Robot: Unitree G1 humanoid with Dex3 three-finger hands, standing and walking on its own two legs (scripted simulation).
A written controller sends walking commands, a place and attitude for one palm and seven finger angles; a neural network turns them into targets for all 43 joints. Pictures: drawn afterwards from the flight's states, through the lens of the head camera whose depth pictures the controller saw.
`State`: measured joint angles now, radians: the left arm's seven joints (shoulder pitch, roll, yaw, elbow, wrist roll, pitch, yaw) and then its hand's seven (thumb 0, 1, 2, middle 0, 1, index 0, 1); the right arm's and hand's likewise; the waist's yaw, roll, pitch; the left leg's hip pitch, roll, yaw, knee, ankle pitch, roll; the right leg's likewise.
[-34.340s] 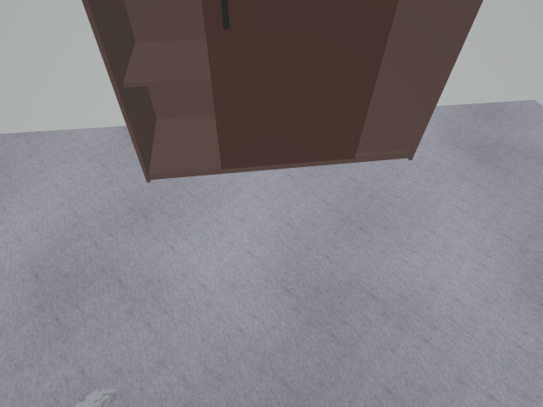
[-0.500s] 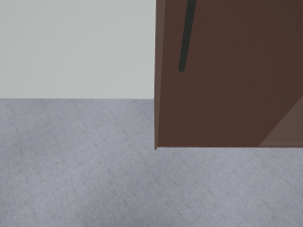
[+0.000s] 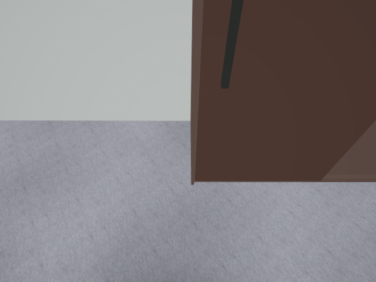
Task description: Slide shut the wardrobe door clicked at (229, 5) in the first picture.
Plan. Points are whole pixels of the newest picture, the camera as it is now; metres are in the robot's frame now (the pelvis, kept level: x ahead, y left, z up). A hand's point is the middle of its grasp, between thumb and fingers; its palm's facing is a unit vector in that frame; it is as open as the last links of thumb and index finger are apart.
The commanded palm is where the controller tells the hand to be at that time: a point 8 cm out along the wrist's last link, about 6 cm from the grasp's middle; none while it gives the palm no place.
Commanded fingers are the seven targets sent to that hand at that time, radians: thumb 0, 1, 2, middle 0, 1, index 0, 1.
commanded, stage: look to check the result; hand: right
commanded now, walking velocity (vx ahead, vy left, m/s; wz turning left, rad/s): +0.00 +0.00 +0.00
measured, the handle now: (229, 44) +0.72 -0.07 +0.14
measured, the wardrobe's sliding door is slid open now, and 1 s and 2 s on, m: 0.00 0.00 0.00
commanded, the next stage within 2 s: stand and wait in 0.18 s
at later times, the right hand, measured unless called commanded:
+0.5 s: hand out of the picture +0.02 -0.18 -0.18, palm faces -0.01 +0.98 -0.21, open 7.4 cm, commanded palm none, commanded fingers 0.00 -0.90 -0.90 0.20 0.30 0.20 0.30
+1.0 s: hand out of the picture +0.02 -0.18 -0.18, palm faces -0.01 +0.98 -0.21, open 7.4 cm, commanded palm none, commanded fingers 0.00 -0.90 -0.90 0.20 0.30 0.20 0.30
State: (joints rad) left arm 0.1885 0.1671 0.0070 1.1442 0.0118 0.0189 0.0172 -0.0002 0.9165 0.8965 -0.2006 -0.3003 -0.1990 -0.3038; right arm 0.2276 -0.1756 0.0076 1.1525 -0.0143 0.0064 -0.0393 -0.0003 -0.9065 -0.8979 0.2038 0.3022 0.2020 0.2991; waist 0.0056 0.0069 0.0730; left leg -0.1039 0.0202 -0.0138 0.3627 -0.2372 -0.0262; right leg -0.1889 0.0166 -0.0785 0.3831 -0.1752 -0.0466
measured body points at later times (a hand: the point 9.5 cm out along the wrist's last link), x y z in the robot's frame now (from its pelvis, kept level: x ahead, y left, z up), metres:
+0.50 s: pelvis +0.01 +0.00 +0.00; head +0.03 -0.01 +0.45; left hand +0.03 +0.23 -0.16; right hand +0.02 -0.23 -0.16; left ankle -0.03 +0.14 -0.74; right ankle +0.02 -0.09 -0.74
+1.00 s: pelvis +0.01 +0.00 +0.00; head +0.03 +0.00 +0.45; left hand +0.04 +0.24 -0.16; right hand +0.03 -0.23 -0.16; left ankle -0.03 +0.14 -0.74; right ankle +0.02 -0.09 -0.74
